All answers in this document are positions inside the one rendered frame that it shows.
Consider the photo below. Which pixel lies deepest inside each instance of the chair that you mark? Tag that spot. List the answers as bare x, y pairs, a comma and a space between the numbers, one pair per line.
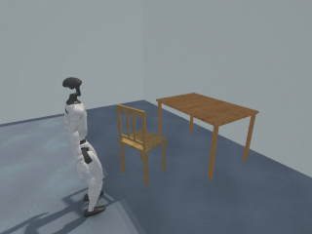
140, 140

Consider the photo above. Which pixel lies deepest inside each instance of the robot right upper arm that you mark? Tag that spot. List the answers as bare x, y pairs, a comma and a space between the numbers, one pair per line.
77, 113

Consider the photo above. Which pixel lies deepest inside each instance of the humanoid robot head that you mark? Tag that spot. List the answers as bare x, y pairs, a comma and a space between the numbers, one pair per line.
71, 83

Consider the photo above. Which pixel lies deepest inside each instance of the robot right forearm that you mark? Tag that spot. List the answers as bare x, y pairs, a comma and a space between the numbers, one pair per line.
76, 147

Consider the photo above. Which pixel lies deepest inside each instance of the robot left upper arm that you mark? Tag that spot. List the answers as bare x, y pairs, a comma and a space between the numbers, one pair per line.
65, 121

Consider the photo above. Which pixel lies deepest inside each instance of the left robot shin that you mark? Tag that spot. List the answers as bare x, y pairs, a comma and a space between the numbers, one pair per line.
88, 182

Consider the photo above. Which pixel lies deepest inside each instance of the robot left forearm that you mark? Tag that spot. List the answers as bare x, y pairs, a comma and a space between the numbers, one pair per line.
67, 129

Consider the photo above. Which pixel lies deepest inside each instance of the robot right hand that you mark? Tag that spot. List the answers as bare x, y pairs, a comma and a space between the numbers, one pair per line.
81, 168

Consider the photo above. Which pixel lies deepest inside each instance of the table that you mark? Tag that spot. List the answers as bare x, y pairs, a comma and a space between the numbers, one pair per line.
212, 111

